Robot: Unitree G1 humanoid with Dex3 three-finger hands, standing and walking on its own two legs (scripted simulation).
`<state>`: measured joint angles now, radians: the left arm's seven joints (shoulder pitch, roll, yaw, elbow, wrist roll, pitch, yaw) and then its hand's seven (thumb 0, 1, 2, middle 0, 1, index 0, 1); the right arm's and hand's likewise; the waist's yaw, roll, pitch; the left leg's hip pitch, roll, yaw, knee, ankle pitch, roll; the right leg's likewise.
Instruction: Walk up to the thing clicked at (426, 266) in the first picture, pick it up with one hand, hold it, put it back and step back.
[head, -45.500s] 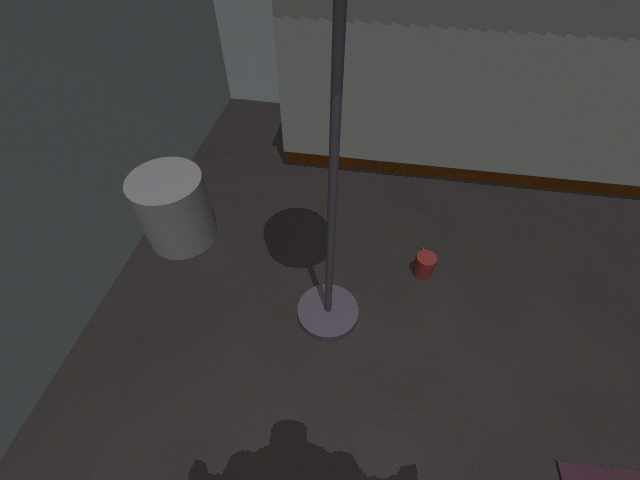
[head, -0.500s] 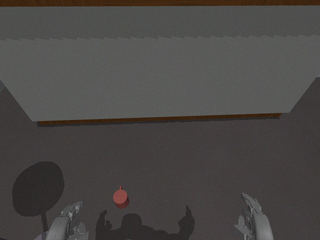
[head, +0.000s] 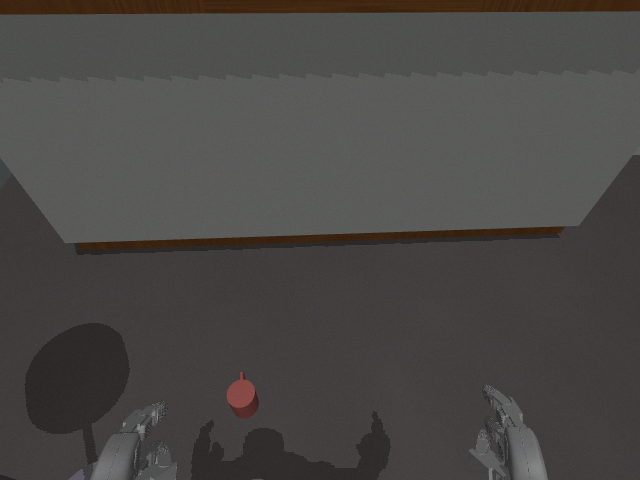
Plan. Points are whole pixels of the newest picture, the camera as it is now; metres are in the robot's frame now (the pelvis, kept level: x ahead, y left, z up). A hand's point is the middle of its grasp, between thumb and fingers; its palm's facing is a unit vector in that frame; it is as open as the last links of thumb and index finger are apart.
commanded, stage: home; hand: left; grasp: from above
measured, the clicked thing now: (243, 393) +0.47 +0.21 -0.66
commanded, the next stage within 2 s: stand in 0.10 s
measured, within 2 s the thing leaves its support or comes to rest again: neither
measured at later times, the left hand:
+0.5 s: hand out of the picture +0.10 +0.25 -0.10, palm faces +0.04 -0.93 -0.35, open 7.4 cm
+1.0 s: hand out of the picture +0.02 +0.24 -0.10, palm faces +0.05 -0.94 -0.34, open 7.4 cm
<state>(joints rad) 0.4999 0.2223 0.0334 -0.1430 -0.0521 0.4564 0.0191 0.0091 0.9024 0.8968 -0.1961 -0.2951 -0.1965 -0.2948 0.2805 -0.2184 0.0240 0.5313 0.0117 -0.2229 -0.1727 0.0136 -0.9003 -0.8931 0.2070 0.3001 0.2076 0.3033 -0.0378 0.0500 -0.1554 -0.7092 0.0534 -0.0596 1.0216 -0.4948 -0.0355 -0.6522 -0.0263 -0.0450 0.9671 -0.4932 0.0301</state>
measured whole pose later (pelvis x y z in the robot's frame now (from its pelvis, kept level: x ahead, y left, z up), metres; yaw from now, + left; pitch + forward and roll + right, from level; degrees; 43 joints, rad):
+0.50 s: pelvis -0.01 +0.01 +0.03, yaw +0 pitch +0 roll +0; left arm 0.22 0.30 0.06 0.73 0.05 0.06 0.04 0.01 0.90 0.90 -0.20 -0.30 -0.20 -0.30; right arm 0.19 -0.30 -0.05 0.88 -0.05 -0.03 0.00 0.01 -0.90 -0.89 0.21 0.30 0.21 0.30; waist 0.02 -0.01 0.04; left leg -0.40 0.01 -0.02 0.77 -0.38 -0.01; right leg -0.37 -0.07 -0.02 0.77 -0.40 0.04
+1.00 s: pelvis -0.01 +0.00 +0.06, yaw +1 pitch -5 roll +0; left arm 0.19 0.29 0.04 1.11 0.04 0.01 0.03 0.00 0.90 0.90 -0.20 -0.30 -0.20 -0.30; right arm 0.16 -0.28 -0.04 1.09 -0.02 0.00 -0.01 0.01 -0.90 -0.89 0.21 0.30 0.21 0.30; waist 0.02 0.02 0.06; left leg -0.15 0.02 -0.04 0.43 -0.20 -0.02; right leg -0.11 -0.06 -0.05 0.42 -0.23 0.04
